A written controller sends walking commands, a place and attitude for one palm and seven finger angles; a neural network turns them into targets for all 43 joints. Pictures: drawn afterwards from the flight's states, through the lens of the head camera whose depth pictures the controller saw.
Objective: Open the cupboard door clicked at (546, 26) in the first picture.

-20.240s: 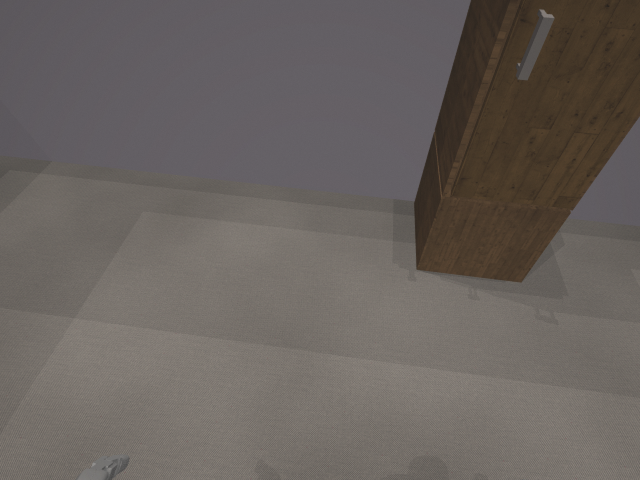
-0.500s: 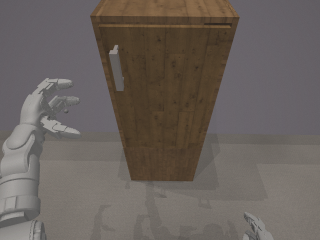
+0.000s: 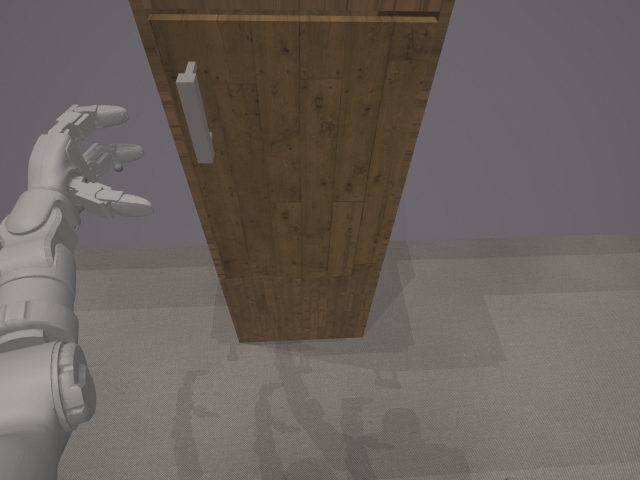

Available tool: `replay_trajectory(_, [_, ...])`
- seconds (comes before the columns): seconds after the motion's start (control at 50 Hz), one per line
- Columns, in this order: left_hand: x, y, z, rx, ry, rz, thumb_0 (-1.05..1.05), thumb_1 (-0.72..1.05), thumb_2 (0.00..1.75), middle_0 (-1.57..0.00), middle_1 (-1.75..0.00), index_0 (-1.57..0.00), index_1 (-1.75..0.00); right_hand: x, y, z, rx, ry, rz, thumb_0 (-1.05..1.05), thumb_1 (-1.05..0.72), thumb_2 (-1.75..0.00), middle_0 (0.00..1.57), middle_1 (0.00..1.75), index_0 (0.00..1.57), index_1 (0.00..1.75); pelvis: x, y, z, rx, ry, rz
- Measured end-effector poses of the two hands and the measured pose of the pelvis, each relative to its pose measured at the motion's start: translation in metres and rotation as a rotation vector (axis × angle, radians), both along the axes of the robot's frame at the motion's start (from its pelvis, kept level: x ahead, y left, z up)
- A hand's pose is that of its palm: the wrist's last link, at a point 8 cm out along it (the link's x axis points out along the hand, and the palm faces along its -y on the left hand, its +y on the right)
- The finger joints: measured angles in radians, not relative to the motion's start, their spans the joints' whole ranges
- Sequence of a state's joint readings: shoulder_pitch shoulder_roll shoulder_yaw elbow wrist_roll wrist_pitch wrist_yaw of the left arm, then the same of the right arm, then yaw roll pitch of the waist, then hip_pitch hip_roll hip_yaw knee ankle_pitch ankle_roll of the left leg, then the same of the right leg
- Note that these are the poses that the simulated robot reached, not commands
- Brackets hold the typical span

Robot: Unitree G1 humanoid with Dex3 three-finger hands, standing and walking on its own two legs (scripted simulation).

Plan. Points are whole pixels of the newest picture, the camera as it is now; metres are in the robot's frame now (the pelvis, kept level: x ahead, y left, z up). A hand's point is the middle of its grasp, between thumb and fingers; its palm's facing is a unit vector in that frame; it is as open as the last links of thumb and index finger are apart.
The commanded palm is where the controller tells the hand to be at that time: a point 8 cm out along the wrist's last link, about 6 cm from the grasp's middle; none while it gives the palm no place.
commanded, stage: move the hooked fingers beside the handle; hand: left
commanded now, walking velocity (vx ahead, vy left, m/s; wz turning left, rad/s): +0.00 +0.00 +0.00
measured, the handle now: (199, 113) +0.58 +0.17 +0.14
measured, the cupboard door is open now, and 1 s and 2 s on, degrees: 0 0 0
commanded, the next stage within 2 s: slide the fingers in behind the handle in 1.32 s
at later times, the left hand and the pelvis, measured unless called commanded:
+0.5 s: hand (142, 133) +0.51 +0.23 +0.16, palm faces +0.05 -1.00 +0.02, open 14.0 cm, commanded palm +0.48 +0.28 +0.15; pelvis +0.02 +0.00 -0.01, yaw -2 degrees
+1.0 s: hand (151, 145) +0.49 +0.21 +0.16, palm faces +0.04 -1.00 +0.03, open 14.0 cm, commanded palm +0.47 +0.27 +0.14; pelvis +0.01 +0.00 -0.01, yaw +0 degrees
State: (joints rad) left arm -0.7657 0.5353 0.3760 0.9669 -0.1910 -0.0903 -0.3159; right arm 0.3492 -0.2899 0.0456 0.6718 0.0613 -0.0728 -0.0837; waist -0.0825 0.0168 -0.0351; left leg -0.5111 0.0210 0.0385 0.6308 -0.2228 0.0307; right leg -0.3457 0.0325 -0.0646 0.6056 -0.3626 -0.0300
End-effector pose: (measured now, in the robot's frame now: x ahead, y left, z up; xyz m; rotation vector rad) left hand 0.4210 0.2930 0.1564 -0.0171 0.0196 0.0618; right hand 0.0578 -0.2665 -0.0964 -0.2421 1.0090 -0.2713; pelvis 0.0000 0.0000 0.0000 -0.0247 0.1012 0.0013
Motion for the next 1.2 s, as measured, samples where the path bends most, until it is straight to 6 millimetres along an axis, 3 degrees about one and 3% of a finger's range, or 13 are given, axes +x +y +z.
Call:
replay_trajectory(0.2, [0.029, -0.007, 0.004, -0.012, -0.034, -0.021, -0.02, -0.5, 0.3, -0.29, -1.2, -0.3, -1.2, -0.035, -0.006, -0.007, -0.001, 0.124, -0.064, 0.01, -0.91, -0.9, 0.2, 0.29, 0.2, 0.3, 0.006, -0.001, -0.003, -0.001, 0.044, -0.013])
replay_trajectory(0.5, [0.065, -0.012, 0.002, -0.001, -0.02, -0.011, -0.02, -0.5, 0.3, -0.3, -1.2, -0.3, -1.2, -0.048, -0.003, -0.009, 0.009, 0.2, -0.107, 0.0, -0.91, -0.9, 0.2, 0.29, 0.2, 0.3, 0.016, 0.0, -0.007, -0.005, 0.101, -0.026])
replay_trajectory(0.62, [0.06, -0.011, -0.001, 0.004, -0.038, -0.019, -0.02, -0.5, 0.3, -0.29, -1.2, -0.29, -1.2, -0.043, -0.001, -0.01, 0.025, 0.201, -0.114, 0.0, -0.91, -0.9, 0.2, 0.29, 0.2, 0.3, 0.023, 0.001, -0.006, -0.002, 0.099, -0.037])
replay_trajectory(0.76, [0.049, -0.007, -0.006, 0.012, -0.022, -0.008, -0.02, -0.5, 0.3, -0.29, -1.2, -0.3, -1.2, -0.024, 0.001, -0.01, 0.029, 0.161, -0.089, 0.0, -0.91, -0.9, 0.2, 0.29, 0.2, 0.3, 0.023, 0.002, -0.006, -0.005, 0.083, -0.026])
replay_trajectory(0.96, [0.043, -0.026, 0.002, -0.009, -0.031, -0.028, -0.02, -0.51, 0.3, -0.29, -1.2, -0.3, -1.2, 0.001, 0.003, -0.012, 0.034, 0.092, -0.033, 0.0, -0.91, -0.9, 0.2, 0.29, 0.2, 0.3, 0.015, 0.001, -0.007, -0.006, 0.065, -0.006])
replay_trajectory(1.06, [0.046, -0.028, -0.005, 0.002, 0.004, 0.001, -0.02, -0.5, 0.3, -0.3, -1.2, -0.3, -1.2, -0.004, 0.001, -0.012, 0.032, 0.08, -0.033, 0.0, -0.91, -0.9, 0.2, 0.29, 0.2, 0.3, 0.009, -0.001, -0.008, -0.004, 0.072, -0.01])
replay_trajectory(1.2, [0.046, -0.019, 0.004, 0.014, -0.052, 0.023, -0.02, -0.5, 0.3, -0.3, -1.2, -0.3, -1.2, -0.033, -0.005, -0.014, 0.024, 0.143, -0.071, 0.0, -0.91, -0.9, 0.2, 0.29, 0.2, 0.3, 0.006, -0.005, -0.009, -0.005, 0.076, -0.017])
